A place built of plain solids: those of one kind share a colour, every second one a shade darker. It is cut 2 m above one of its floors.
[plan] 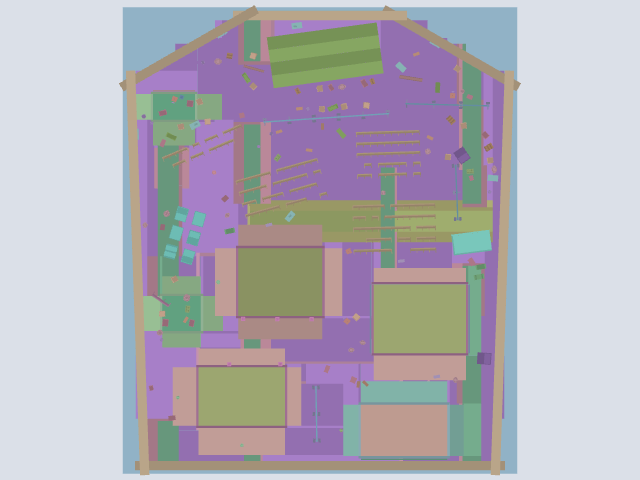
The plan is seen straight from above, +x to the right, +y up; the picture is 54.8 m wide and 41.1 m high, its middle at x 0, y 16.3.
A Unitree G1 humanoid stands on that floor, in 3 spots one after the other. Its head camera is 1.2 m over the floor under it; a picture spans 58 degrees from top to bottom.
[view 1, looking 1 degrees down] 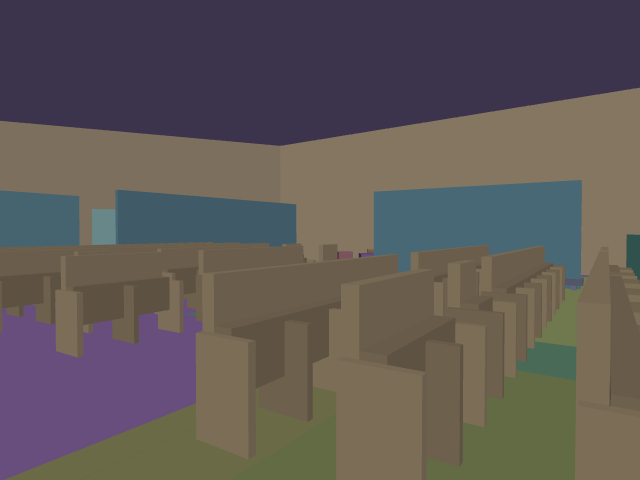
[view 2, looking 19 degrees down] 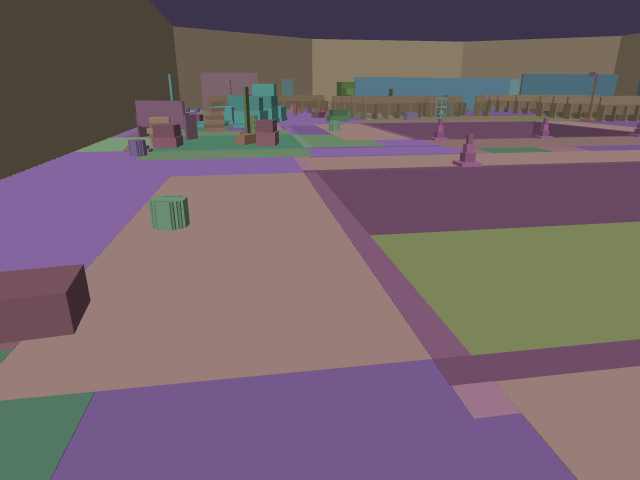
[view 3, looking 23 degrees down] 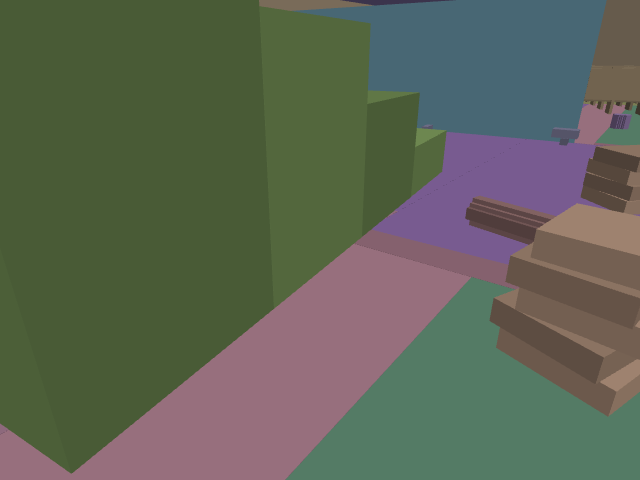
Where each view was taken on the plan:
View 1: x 1.15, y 17.25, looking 35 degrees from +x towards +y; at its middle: wall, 17.77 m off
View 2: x -11.40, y -1.25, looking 81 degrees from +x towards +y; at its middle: floor_apron_bay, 3.68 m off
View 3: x -5.75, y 33.95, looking -53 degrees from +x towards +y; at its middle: wall_bank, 2.54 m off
